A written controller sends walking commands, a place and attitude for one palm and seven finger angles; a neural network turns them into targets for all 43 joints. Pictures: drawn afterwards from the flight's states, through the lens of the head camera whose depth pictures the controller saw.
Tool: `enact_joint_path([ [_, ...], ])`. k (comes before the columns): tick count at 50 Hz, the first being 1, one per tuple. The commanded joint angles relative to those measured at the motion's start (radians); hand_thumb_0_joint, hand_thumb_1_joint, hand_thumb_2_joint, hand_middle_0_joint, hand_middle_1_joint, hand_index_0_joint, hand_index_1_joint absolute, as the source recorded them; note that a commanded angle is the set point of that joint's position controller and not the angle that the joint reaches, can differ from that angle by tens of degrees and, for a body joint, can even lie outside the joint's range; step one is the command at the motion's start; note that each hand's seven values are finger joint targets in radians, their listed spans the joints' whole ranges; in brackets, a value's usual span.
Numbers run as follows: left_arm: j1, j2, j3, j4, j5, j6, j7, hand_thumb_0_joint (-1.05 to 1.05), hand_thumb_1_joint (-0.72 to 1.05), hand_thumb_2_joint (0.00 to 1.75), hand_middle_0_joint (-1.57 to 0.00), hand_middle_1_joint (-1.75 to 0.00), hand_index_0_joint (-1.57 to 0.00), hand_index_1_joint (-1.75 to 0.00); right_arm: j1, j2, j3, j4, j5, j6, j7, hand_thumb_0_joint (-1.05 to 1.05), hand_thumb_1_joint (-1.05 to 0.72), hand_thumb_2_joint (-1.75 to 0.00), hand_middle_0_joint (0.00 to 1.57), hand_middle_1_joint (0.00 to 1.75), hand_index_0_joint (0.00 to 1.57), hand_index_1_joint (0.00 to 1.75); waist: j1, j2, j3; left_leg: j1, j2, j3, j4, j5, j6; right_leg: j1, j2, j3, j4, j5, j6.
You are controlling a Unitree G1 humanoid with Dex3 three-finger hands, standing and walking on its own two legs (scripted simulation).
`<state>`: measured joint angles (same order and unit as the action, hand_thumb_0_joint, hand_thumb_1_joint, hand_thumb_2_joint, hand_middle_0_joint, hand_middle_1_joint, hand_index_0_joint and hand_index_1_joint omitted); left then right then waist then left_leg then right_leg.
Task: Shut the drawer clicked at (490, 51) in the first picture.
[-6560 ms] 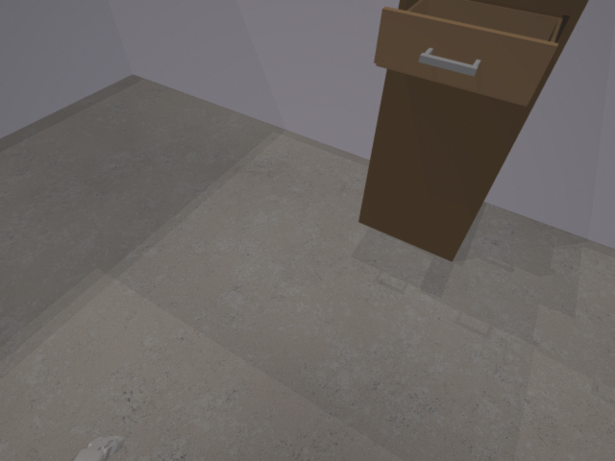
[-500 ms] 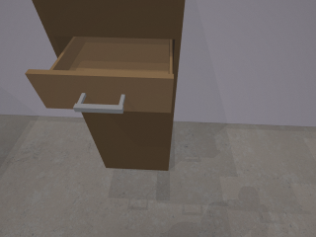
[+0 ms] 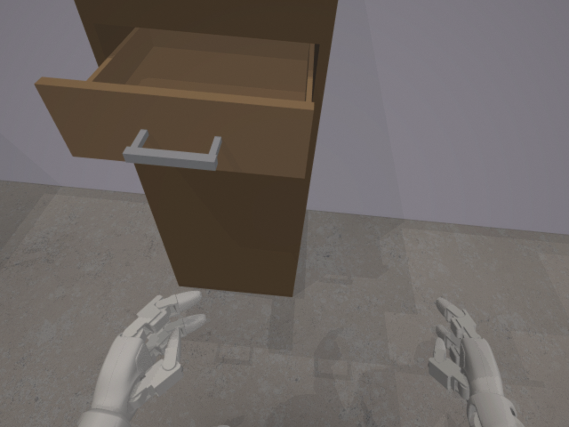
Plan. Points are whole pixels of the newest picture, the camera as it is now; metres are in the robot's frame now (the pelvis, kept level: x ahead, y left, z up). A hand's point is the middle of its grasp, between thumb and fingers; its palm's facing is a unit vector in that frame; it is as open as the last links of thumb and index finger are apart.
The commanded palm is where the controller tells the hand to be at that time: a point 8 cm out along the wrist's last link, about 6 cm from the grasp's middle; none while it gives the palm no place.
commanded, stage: raise the hand and make a fist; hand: left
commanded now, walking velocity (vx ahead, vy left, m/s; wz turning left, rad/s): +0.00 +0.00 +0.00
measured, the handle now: (175, 149) +0.45 +0.20 +0.15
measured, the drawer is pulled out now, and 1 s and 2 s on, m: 0.20 0.20 0.20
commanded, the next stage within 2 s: bring the fist close to the handle in 1.48 s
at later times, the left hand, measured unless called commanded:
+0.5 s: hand (127, 278) +0.24 +0.20 +0.13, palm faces +0.07 -0.99 -0.07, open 3.6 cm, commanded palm +0.20 +0.24 +0.14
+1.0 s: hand (127, 232) +0.24 +0.17 +0.22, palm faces -0.05 -0.99 -0.09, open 3.2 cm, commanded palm +0.22 +0.22 +0.23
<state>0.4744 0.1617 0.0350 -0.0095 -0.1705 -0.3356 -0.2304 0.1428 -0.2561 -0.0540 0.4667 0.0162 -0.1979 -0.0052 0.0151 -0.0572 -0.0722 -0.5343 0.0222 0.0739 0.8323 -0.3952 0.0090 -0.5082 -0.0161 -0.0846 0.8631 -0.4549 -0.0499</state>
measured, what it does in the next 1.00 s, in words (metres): stands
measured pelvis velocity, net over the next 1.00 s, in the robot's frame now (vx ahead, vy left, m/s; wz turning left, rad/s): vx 0.00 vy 0.02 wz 0.02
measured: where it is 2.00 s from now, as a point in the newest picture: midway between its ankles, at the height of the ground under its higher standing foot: outside the picture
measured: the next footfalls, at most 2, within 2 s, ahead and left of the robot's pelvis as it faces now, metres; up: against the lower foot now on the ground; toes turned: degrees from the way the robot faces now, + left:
none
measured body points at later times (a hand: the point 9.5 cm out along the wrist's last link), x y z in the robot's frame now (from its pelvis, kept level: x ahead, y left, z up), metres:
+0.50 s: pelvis +0.01 -0.01 +0.02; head +0.02 -0.02 +0.47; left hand +0.23 +0.25 +0.14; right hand +0.14 -0.25 -0.07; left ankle +0.02 +0.12 -0.70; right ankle -0.01 -0.08 -0.70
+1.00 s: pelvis +0.00 +0.02 +0.04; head -0.04 +0.01 +0.48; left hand +0.24 +0.23 +0.23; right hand +0.23 -0.14 -0.01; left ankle +0.02 +0.12 -0.70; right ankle -0.01 -0.08 -0.70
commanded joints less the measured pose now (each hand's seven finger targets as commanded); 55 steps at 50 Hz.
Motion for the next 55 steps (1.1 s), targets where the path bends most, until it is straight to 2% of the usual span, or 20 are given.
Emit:
enact_joint_path([
  [1, -0.141, 0.157, 0.180, -0.466, -0.043, -0.114, 0.104, 0.00, 0.90, 0.90, -0.64, -0.78, -0.64, -0.78, 0.032, -0.064, -0.010, -0.150, -0.002, -0.004, -0.016, 0.00, -0.90, -0.90, 0.20, 0.30, 0.20, 0.30, 0.010, 0.236, -0.195, 0.116, -0.037, -0.038, -0.059, 0.251, 0.018, 0.049, 0.019, 0.064, -0.130, 0.324, 0.015],
  [2, -0.244, 0.158, 0.150, -0.531, -0.045, -0.150, 0.112, 0.00, 0.90, 0.90, -0.66, -0.80, -0.66, -0.80, 0.057, -0.070, -0.004, -0.137, -0.010, -0.007, -0.021, 0.00, -0.90, -0.90, 0.20, 0.30, 0.20, 0.30, -0.042, 0.149, -0.197, 0.107, -0.027, -0.058, -0.035, 0.232, 0.027, 0.008, 0.030, 0.067, -0.129, 0.298, 0.029],
  [5, -0.321, 0.121, 0.063, -0.480, -0.074, -0.228, 0.048, 0.00, 0.90, 0.90, -0.72, -0.86, -0.72, -0.86, 0.062, -0.085, 0.016, -0.085, 0.007, -0.047, -0.042, 0.00, -0.90, -0.90, 0.20, 0.30, 0.20, 0.30, -0.099, 0.146, -0.122, 0.090, -0.018, -0.083, -0.004, 0.145, 0.028, -0.059, 0.026, 0.103, -0.182, 0.183, 0.033],
  [7, -0.401, 0.099, -0.021, -0.418, -0.097, -0.216, -0.033, 0.00, 0.90, 0.90, -0.76, -0.91, -0.76, -0.91, 0.038, -0.103, 0.035, -0.063, 0.020, -0.070, -0.058, 0.00, -0.90, -0.90, 0.20, 0.30, 0.20, 0.30, -0.134, 0.131, -0.075, 0.085, -0.015, -0.096, -0.002, 0.096, 0.034, -0.066, 0.022, 0.126, -0.220, 0.122, 0.040],
  [10, -0.383, 0.208, 0.057, -0.222, -0.106, -0.075, -0.118, 0.00, 0.90, 0.90, -0.82, -0.97, -0.82, -0.97, 0.035, -0.128, 0.040, -0.043, 0.036, -0.076, -0.085, 0.00, -0.90, -0.90, 0.20, 0.30, 0.20, 0.30, -0.100, 0.042, -0.063, 0.036, -0.017, -0.097, -0.031, 0.058, 0.034, 0.005, -0.005, 0.182, -0.307, 0.022, 0.053],
  [12, -0.336, 0.274, 0.146, -0.097, -0.104, 0.064, -0.131, 0.00, 0.90, 0.90, -0.86, -1.01, -0.86, -1.01, 0.020, -0.133, 0.044, -0.046, 0.047, -0.066, -0.094, 0.00, -0.90, -0.90, 0.20, 0.30, 0.20, 0.30, -0.050, -0.010, -0.088, 0.027, -0.021, -0.092, -0.060, 0.074, 0.036, 0.083, -0.030, 0.208, -0.334, 0.025, 0.071],
  [15, -0.257, 0.308, 0.294, -0.142, -0.147, 0.216, -0.087, 0.00, 0.90, 0.90, -0.92, -1.08, -0.92, -1.08, -0.029, -0.102, 0.055, -0.087, 0.042, -0.045, -0.090, 0.00, -0.90, -0.90, 0.20, 0.30, 0.20, 0.30, 0.054, -0.014, -0.202, 0.059, -0.033, -0.086, -0.114, 0.177, 0.022, 0.267, -0.070, 0.200, -0.321, 0.240, 0.087],
  [17, -0.238, 0.322, 0.388, -0.203, -0.185, 0.238, -0.022, 0.00, 0.90, 0.90, -0.96, -1.12, -0.96, -1.12, -0.054, -0.079, 0.060, -0.092, 0.037, -0.042, -0.084, 0.00, -0.90, -0.90, 0.20, 0.30, 0.20, 0.30, 0.087, -0.063, -0.220, 0.074, -0.029, -0.090, -0.144, 0.228, 0.013, 0.342, -0.069, 0.175, -0.304, 0.369, 0.097],
  [21, -0.163, 0.275, 0.392, -0.405, -0.184, 0.150, 0.044, 0.00, 0.90, 0.90, -1.04, -1.21, -1.04, -1.21, -0.012, -0.069, 0.053, -0.092, 0.031, -0.069, -0.055, 0.00, -0.90, -0.90, 0.20, 0.30, 0.20, 0.30, 0.078, 0.000, -0.192, 0.154, -0.030, -0.066, -0.201, 0.314, 0.011, 0.331, -0.036, 0.108, -0.277, 0.592, 0.093],
  [22, -0.157, 0.269, 0.358, -0.426, -0.169, 0.129, 0.033, 0.00, 0.90, 0.90, -1.06, -1.23, -1.06, -1.23, -0.014, -0.075, 0.050, -0.091, 0.029, -0.078, -0.050, 0.00, -0.90, -0.90, 0.20, 0.30, 0.20, 0.30, 0.071, -0.003, -0.178, 0.161, -0.029, -0.063, -0.196, 0.331, 0.015, 0.330, -0.039, 0.119, -0.277, 0.624, 0.106],
  [25, -0.163, 0.182, 0.200, -0.476, -0.140, 0.116, -0.025, 0.00, 0.90, 0.90, -1.12, -1.30, -1.12, -1.30, 0.020, -0.090, 0.044, -0.084, 0.036, -0.111, -0.041, 0.00, -0.90, -0.90, 0.20, 0.30, 0.20, 0.30, 0.023, 0.115, -0.115, 0.245, -0.028, -0.052, -0.219, 0.326, 0.025, 0.231, -0.012, 0.076, -0.302, 0.547, 0.086],
  [26, -0.192, 0.172, 0.173, -0.482, -0.144, 0.128, -0.041, 0.00, 0.90, 0.90, -1.14, -1.32, -1.14, -1.32, 0.028, -0.095, 0.041, -0.074, 0.041, -0.125, -0.045, 0.00, -0.90, -0.90, 0.20, 0.30, 0.20, 0.30, 0.008, 0.133, -0.100, 0.266, -0.025, -0.054, -0.223, 0.311, 0.027, 0.209, -0.005, 0.071, -0.320, 0.493, 0.079],
  [27, -0.212, 0.141, 0.124, -0.472, -0.148, 0.153, -0.056, 0.00, 0.90, 0.90, -1.16, -1.34, -1.16, -1.34, 0.026, -0.103, 0.044, -0.072, 0.041, -0.134, -0.048, 0.00, -0.90, -0.90, 0.20, 0.30, 0.20, 0.30, -0.011, 0.079, -0.051, 0.259, -0.022, -0.065, -0.224, 0.288, 0.032, 0.184, 0.001, 0.072, -0.339, 0.445, 0.084],
  [32, -0.338, 0.238, 0.187, -0.571, -0.121, 0.220, -0.004, 0.00, 0.90, 0.90, -1.26, -1.45, -1.26, -1.45, 0.032, -0.118, 0.045, -0.045, 0.039, -0.167, -0.077, 0.00, -0.90, -0.90, 0.20, 0.30, 0.20, 0.30, 0.004, 0.056, -0.079, 0.327, -0.020, -0.093, -0.291, 0.235, 0.037, 0.190, 0.023, 0.029, -0.378, 0.263, 0.051],
  [38, -0.437, 0.179, 0.152, -0.636, -0.078, 0.286, 0.087, 0.00, 0.90, 0.90, -1.38, -1.58, -1.38, -1.58, -0.023, -0.084, 0.074, -0.047, 0.032, -0.148, -0.059, 0.00, -0.90, -0.90, 0.20, 0.30, 0.20, 0.30, 0.038, 0.144, -0.110, 0.407, -0.009, -0.111, -0.356, 0.326, 0.014, 0.262, 0.029, -0.007, -0.363, 0.340, 0.026],
  [42, -0.486, 0.137, 0.092, -0.547, -0.076, 0.435, 0.065, 0.00, 0.90, 0.90, -1.40, -1.60, -1.40, -1.60, -0.066, -0.084, 0.092, -0.039, 0.041, -0.104, -0.055, 0.00, -0.90, -0.90, 0.20, 0.30, 0.20, 0.30, 0.040, 0.093, -0.027, 0.397, -0.007, -0.113, -0.389, 0.316, 0.010, 0.276, 0.030, -0.004, -0.402, 0.351, 0.025],
  [47, -0.601, 0.185, 0.132, -0.592, -0.072, 0.607, 0.060, 0.00, 0.90, 0.90, -1.40, -1.60, -1.40, -1.60, -0.137, -0.079, 0.108, -0.052, 0.046, -0.035, -0.060, 0.00, -0.90, -0.90, 0.20, 0.30, 0.20, 0.30, 0.057, 0.055, -0.051, 0.431, -0.011, -0.112, -0.415, 0.330, 0.009, 0.317, 0.026, 0.004, -0.427, 0.363, 0.025],
  [48, -0.654, 0.174, 0.122, -0.617, -0.073, 0.629, 0.065, 0.00, 0.90, 0.90, -1.40, -1.60, -1.40, -1.60, -0.151, -0.072, 0.114, -0.057, 0.044, -0.023, -0.060, 0.00, -0.90, -0.90, 0.20, 0.30, 0.20, 0.30, 0.057, 0.084, -0.076, 0.447, -0.014, -0.111, -0.421, 0.332, 0.009, 0.326, 0.021, 0.004, -0.427, 0.361, 0.024],
  [52, -0.820, 0.238, 0.201, -0.625, -0.081, 0.663, 0.110, 0.00, 0.90, 0.90, -1.40, -1.60, -1.40, -1.60, -0.194, -0.069, 0.124, -0.042, 0.040, -0.003, -0.066, 0.00, -0.90, -0.90, 0.20, 0.30, 0.20, 0.30, 0.059, 0.054, -0.104, 0.477, -0.014, -0.118, -0.438, 0.294, 0.010, 0.328, 0.027, 0.009, -0.453, 0.300, 0.025],
  [55, -0.874, 0.213, 0.196, -0.543, -0.089, 0.686, 0.115, 0.00, 0.90, 0.90, -1.40, -1.60, -1.40, -1.60, -0.207, -0.066, 0.131, -0.022, 0.040, 0.012, -0.071, 0.00, -0.90, -0.90, 0.20, 0.30, 0.20, 0.30, 0.053, 0.068, -0.088, 0.484, -0.020, -0.116, -0.450, 0.280, 0.008, 0.334, 0.026, 0.009, -0.466, 0.286, 0.021],
])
